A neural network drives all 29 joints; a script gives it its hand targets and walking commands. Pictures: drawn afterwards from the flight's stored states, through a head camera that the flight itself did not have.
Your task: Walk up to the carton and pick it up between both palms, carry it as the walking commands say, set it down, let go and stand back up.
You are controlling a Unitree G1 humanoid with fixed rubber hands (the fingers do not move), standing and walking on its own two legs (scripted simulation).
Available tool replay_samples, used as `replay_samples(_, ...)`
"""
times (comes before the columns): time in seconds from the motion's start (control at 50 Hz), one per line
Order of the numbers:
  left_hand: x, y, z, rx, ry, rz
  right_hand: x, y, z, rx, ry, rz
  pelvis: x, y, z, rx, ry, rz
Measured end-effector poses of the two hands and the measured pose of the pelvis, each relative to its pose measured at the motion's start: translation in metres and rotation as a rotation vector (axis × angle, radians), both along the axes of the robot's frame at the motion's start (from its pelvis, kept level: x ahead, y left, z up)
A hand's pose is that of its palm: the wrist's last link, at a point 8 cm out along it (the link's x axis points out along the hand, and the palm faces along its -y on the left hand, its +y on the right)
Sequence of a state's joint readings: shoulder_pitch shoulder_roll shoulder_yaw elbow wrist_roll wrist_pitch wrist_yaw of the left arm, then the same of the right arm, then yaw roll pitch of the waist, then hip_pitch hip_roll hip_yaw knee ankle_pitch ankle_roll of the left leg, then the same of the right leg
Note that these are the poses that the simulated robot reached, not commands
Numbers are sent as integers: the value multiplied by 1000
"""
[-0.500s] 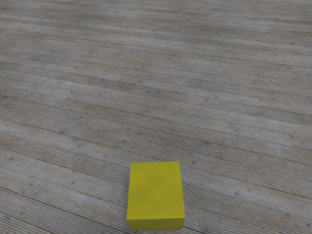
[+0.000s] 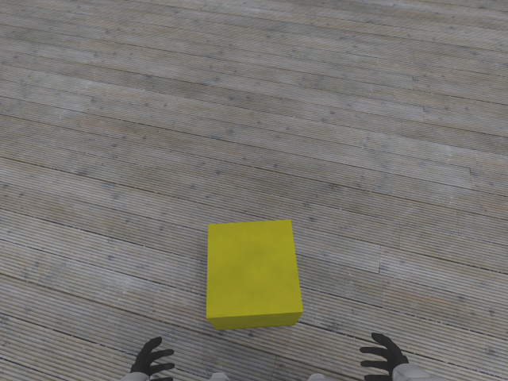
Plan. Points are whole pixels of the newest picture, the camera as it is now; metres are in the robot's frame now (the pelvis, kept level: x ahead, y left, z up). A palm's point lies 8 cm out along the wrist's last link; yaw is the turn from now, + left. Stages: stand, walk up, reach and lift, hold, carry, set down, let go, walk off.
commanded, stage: reach and lift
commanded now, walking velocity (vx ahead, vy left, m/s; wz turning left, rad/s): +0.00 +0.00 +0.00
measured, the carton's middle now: (252, 276) +0.46 +0.04 -0.62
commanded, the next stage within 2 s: none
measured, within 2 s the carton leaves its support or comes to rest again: neither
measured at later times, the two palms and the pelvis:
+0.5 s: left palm (140, 327) +0.23 +0.23 -0.15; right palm (381, 314) +0.24 -0.20 -0.15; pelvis -0.09 +0.01 -0.06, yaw +0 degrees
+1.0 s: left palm (142, 252) +0.38 +0.27 -0.18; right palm (351, 244) +0.39 -0.18 -0.18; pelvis -0.08 +0.00 -0.08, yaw +0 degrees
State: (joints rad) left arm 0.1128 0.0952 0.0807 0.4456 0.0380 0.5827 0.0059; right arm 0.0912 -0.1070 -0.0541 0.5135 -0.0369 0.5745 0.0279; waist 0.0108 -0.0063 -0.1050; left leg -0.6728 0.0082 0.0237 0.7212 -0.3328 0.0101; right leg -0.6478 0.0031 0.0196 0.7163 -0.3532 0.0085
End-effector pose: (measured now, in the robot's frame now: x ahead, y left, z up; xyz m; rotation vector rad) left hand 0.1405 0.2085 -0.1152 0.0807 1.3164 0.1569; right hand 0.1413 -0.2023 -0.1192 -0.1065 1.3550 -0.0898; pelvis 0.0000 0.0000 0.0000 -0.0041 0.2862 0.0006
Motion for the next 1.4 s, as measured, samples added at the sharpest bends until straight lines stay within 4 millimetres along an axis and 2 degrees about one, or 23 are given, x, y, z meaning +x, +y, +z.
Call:
replay_samples(0.12, 16, 10, -15, 6, -120, -17, 9, -2, -15, -10, -120, 19, -24, 12, -23, -8, 35, -9)
replay_samples(0.3, 37, 17, -27, 13, -200, -38, 45, -4, -21, -7, -241, 29, -62, 20, -46, -11, -1, -7)
replay_samples(0.52, 97, 25, -31, 20, -287, -35, 106, 0, -27, -7, -335, 15, -89, 11, -60, -10, 11, 6)
replay_samples(0.66, 144, 32, -40, 6, -365, -24, 145, 12, -38, -13, -402, -3, -91, 1, -69, -11, 102, 13)
replay_samples(0.8, 186, 45, -51, 1, -464, -5, 192, 21, -50, -14, -501, -10, -87, -2, -76, -19, 228, 16)
replay_samples(0.96, 232, 56, -60, 5, -566, -23, 241, 19, -57, -18, -616, -26, -79, 0, -82, -26, 361, 18)
replay_samples(1.14, 280, 62, -67, 0, -653, -25, 282, 18, -67, -11, -687, -27, -74, 6, -90, -27, 475, 8)
replay_samples(1.24, 293, 62, -71, 0, -681, -32, 291, 19, -74, -2, -710, -24, -72, 10, -91, -27, 522, 4)
replay_samples(1.4, 283, 62, -96, 1, -649, -30, 282, 16, -99, 7, -691, -38, -71, 12, -104, -21, 568, -1)
